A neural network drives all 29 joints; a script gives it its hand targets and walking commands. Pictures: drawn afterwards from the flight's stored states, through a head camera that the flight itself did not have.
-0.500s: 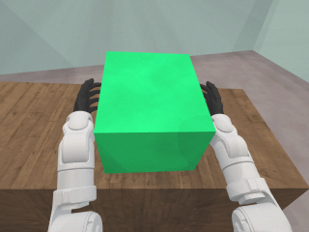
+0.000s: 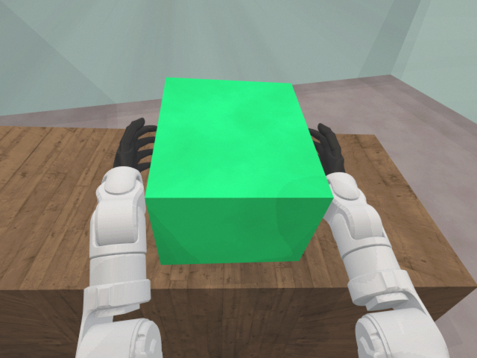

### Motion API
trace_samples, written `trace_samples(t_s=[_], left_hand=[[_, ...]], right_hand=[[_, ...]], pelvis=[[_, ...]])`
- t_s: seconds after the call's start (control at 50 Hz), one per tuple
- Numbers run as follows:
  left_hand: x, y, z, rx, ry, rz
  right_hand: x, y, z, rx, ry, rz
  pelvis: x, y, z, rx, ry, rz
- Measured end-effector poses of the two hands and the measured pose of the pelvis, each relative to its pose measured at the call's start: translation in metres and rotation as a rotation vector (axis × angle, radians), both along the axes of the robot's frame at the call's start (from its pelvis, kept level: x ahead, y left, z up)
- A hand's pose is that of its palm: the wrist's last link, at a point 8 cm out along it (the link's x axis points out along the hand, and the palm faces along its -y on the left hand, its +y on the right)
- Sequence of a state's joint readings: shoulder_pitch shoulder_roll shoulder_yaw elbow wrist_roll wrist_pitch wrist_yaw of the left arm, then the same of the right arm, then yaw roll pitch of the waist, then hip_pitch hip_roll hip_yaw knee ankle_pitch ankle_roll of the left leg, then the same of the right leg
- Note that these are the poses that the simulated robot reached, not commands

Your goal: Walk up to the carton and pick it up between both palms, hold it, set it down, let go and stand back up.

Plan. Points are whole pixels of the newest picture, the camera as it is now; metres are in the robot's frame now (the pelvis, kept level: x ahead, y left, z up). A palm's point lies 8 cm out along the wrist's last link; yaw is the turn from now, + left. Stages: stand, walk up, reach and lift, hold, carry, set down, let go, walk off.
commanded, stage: hold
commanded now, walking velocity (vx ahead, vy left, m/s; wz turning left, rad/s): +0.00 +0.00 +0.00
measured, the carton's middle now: (231, 167) +0.39 +0.01 +0.15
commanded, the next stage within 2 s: none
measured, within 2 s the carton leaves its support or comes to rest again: neither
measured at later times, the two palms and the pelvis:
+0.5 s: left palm (125, 170) +0.36 +0.17 +0.18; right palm (324, 169) +0.36 -0.15 +0.17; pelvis +0.01 +0.00 +0.00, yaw +0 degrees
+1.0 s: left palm (126, 170) +0.35 +0.17 +0.18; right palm (327, 170) +0.36 -0.15 +0.17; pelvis +0.00 +0.00 +0.00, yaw +0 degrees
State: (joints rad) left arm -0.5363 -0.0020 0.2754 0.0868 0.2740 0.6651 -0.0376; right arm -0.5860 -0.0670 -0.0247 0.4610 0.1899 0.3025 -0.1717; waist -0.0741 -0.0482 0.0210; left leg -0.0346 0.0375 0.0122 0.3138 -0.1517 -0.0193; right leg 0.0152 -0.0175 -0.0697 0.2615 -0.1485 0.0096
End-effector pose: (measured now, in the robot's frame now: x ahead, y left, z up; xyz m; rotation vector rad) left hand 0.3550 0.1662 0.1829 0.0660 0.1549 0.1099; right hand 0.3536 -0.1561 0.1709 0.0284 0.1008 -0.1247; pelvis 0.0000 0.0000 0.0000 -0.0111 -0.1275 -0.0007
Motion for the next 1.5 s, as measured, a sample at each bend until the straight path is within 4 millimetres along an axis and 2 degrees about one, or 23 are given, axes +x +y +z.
trace_samples(t_s=[0.36, 0.7, 0.96, 1.14, 1.34, 1.5], left_hand=[[0.004, 0.007, -0.002, 0.011, 0.004, 0.015], [-0.004, 0.004, -0.003, 0.009, -0.002, 0.003], [0.0, 0.002, -0.001, 0.014, 0.016, 0.008], [-0.004, 0.005, 0.001, 0.01, -0.008, 0.013], [0.0, 0.006, -0.005, 0.018, 0.016, 0.009], [0.0, 0.004, 0.0, 0.009, -0.015, 0.006]], right_hand=[[0.01, 0.007, -0.001, 0.02, 0.002, 0.015], [-0.002, 0.003, -0.001, 0.021, -0.006, 0.001], [0.003, 0.002, 0.001, 0.01, 0.01, 0.007], [0.002, 0.005, 0.007, 0.016, -0.016, 0.013], [0.006, 0.006, -0.002, 0.017, 0.006, 0.013], [0.004, 0.004, 0.006, 0.014, -0.025, 0.004]], pelvis=[[0.005, 0.0, 0.0, 0.001, 0.006, 0.01], [0.004, 0.002, 0.0, 0.0, -0.012, 0.005], [-0.003, 0.0, 0.0, 0.004, 0.006, -0.003], [-0.002, -0.002, 0.0, 0.001, 0.004, 0.006], [-0.001, 0.0, 0.0, 0.001, 0.002, 0.007], [0.002, 0.001, 0.0, 0.0, 0.006, 0.006]])
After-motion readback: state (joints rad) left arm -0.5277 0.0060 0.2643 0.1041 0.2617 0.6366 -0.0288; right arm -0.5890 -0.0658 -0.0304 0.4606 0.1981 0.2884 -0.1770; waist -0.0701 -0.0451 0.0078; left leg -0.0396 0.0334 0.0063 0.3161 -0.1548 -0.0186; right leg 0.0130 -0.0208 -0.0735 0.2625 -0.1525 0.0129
